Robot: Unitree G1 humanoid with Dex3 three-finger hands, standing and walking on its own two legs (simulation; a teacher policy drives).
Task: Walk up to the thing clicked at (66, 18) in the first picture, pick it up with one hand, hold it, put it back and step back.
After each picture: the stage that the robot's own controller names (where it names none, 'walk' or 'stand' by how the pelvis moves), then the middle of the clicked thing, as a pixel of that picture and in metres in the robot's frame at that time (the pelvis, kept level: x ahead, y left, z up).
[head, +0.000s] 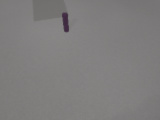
stand; (65, 22) +1.65 +0.24 -0.66
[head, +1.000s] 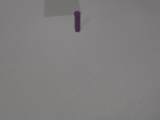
walk; (77, 22) +1.50 +0.17 -0.63
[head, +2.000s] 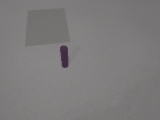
walk; (64, 57) +0.98 +0.19 -0.63
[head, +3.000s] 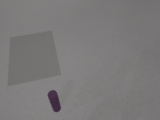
walk; (54, 101) +0.57 +0.22 -0.64
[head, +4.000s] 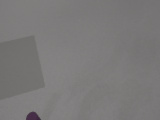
stand; out of the picture +0.37 +0.34 -0.61
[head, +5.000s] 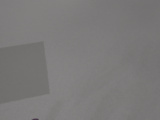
stand; out of the picture +0.36 +0.33 -0.66
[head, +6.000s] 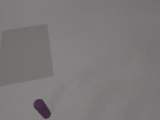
stand; (43, 109) +0.42 +0.31 -0.63
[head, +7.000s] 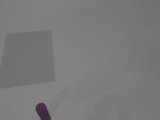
walk; (43, 114) +0.43 +0.28 -0.63
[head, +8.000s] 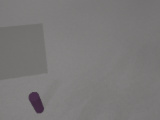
stand; (37, 103) +0.48 +0.32 -0.62
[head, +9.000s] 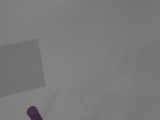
stand; (36, 117) +0.47 +0.36 -0.66
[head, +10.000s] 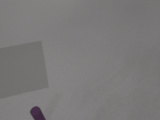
stand; (39, 117) +0.48 +0.35 -0.66
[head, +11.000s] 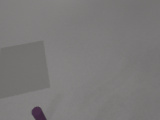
stand; (40, 118) +0.47 +0.35 -0.66
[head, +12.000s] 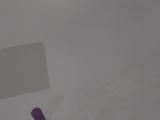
go down; (40, 119) +0.47 +0.35 -0.66
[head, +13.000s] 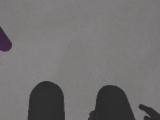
go down; out of the picture +0.51 +0.39 -0.32
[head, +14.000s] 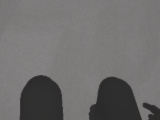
approach; out of the picture +0.51 +0.41 -0.25
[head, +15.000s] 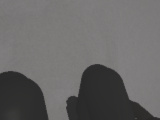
close in; out of the picture +0.47 +0.46 -0.17
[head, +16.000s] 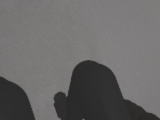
approach; out of the picture +0.45 +0.48 -0.16
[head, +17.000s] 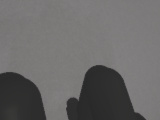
approach; out of the picture +0.48 +0.43 -0.17
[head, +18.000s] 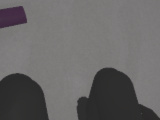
approach; out of the picture +0.54 +0.29 -0.29
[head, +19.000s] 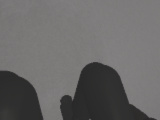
approach; out of the picture +0.53 +0.31 -0.26
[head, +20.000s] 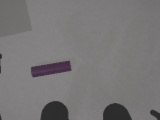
approach; (51, 68) +0.54 +0.21 -0.51
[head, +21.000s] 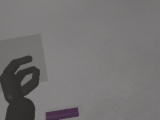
approach; (62, 114) +0.50 +0.17 -0.69
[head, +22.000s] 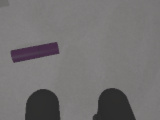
approach; (36, 52) +0.54 +0.23 -0.42
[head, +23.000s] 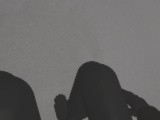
go down; out of the picture +0.52 +0.32 -0.26
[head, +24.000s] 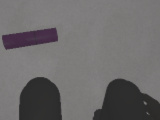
approach; (31, 38) +0.55 +0.26 -0.32
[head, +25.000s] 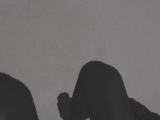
stand; out of the picture +0.52 +0.32 -0.26
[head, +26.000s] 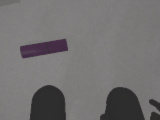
lift; (44, 48) +0.55 +0.24 -0.40
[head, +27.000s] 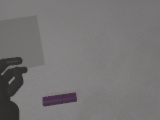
close; (59, 99) +0.52 +0.17 -0.64
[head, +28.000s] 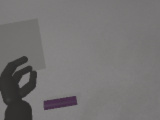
close; (60, 102) +0.50 +0.19 -0.68
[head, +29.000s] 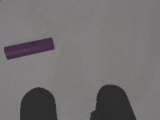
approach; (30, 48) +0.56 +0.24 -0.40
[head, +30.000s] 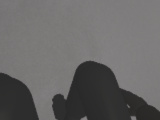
stand; out of the picture +0.53 +0.32 -0.27
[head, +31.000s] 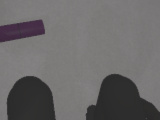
close; (15, 31) +0.55 +0.28 -0.30
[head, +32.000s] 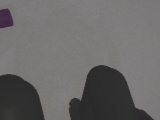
approach; out of the picture +0.54 +0.31 -0.26
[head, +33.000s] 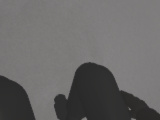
approach; out of the picture +0.53 +0.32 -0.28
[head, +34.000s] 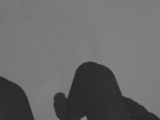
approach; out of the picture +0.53 +0.33 -0.28
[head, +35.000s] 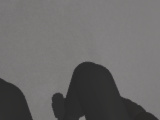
approach; out of the picture +0.54 +0.33 -0.28
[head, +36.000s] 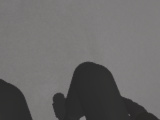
approach; out of the picture +0.54 +0.33 -0.28
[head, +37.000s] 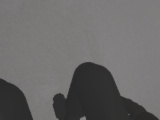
approach; out of the picture +0.54 +0.32 -0.28
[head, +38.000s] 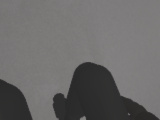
approach; out of the picture +0.54 +0.33 -0.28
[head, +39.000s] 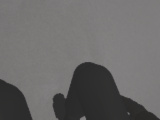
approach; out of the picture +0.54 +0.33 -0.28
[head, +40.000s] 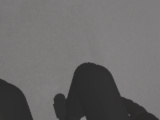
approach; out of the picture +0.54 +0.32 -0.29
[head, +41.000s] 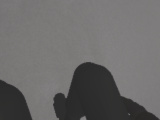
approach; out of the picture +0.54 +0.33 -0.29
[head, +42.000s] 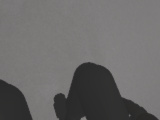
stand; out of the picture +0.55 +0.33 -0.29
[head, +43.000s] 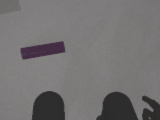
walk; (43, 50) +0.58 +0.23 -0.45
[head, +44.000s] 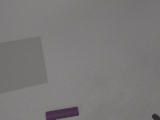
stand; (62, 113) +0.53 +0.16 -0.68
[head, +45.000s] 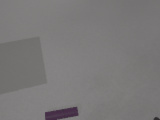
stand; (61, 113) +0.53 +0.17 -0.68
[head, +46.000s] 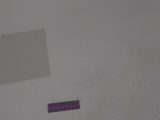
stand; (63, 106) +0.54 +0.17 -0.70
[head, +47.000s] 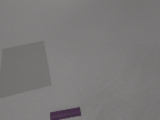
stand; (65, 114) +0.55 +0.19 -0.75
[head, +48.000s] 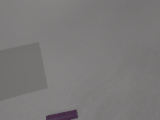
stand; (62, 116) +0.52 +0.20 -0.75
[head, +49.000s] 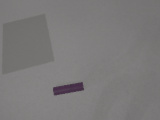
walk; (68, 88) +0.58 +0.21 -0.73
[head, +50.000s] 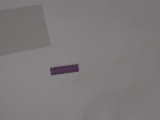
walk; (64, 69) +0.79 +0.15 -0.72
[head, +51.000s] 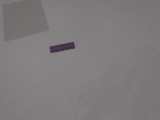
walk; (62, 47) +1.07 +0.27 -0.71
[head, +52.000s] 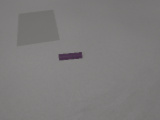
stand; (70, 56) +1.15 +0.16 -0.74
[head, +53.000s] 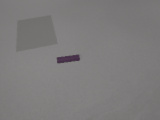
stand; (68, 58) +1.18 +0.20 -0.75
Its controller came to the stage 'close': yes
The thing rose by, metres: 0.00
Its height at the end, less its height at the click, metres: -0.09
